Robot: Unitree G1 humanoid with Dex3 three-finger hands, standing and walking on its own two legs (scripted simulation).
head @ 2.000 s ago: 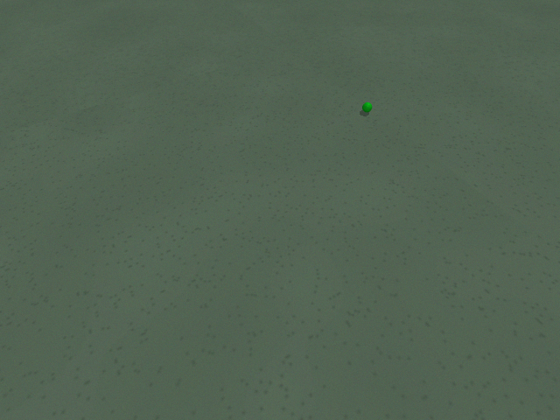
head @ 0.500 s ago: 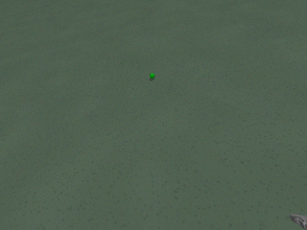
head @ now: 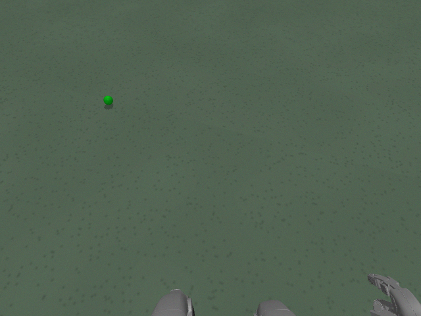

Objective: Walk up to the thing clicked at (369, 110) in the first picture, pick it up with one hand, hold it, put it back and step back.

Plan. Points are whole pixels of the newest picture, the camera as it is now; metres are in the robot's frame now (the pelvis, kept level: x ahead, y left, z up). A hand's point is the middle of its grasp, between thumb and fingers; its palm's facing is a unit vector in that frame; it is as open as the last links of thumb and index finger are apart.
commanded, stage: walk up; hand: left
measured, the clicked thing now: (108, 100) +1.44 +0.63 -0.72
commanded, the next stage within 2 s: none
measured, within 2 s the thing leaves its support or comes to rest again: neither
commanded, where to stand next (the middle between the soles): +1.07 +0.86 m, yaw -60 degrees
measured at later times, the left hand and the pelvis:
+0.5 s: hand (74, 174) +0.47 +0.36 -0.11, palm faces -0.17 -0.84 -0.51, open 7.3 cm; pelvis +0.30 +0.11 +0.00, yaw -13 degrees
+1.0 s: hand (43, 106) +0.75 +0.53 -0.12, palm faces -0.50 -0.68 -0.54, open 7.4 cm; pelvis +0.54 +0.29 +0.01, yaw -28 degrees
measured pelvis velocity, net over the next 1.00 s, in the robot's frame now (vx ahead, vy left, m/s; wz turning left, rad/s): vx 0.54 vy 0.29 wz -0.49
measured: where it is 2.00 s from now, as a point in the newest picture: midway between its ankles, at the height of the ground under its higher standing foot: (101, 178)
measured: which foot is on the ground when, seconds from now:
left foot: down 0.00-0.38, up 0.40-0.70, down 0.72-1.00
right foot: up 0.00-0.32, down 0.34-0.74, up 0.76-1.00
